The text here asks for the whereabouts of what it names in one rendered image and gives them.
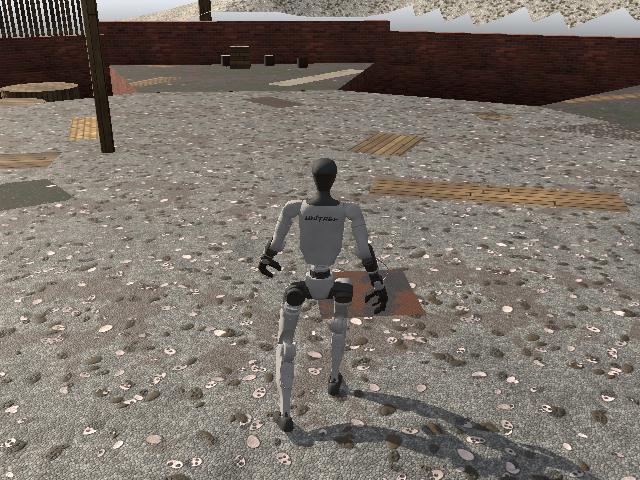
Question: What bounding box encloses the robot left hand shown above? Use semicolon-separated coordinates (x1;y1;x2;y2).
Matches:
258;260;281;278

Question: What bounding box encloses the left robot forearm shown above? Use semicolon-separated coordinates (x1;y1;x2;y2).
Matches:
260;236;278;264

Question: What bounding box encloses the robot right thigh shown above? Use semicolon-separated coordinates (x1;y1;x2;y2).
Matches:
330;278;353;334

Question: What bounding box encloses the robot right upper arm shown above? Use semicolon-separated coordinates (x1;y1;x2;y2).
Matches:
343;202;372;260

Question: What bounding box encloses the robot right hand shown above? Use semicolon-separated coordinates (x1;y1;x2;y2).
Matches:
365;286;388;314

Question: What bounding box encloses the robot left shin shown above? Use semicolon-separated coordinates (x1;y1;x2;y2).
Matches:
276;344;294;418

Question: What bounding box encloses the robot left upper arm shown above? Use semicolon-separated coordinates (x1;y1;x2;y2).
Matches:
269;200;302;252

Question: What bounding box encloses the right robot forearm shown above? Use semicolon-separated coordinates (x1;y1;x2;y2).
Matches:
362;244;385;290

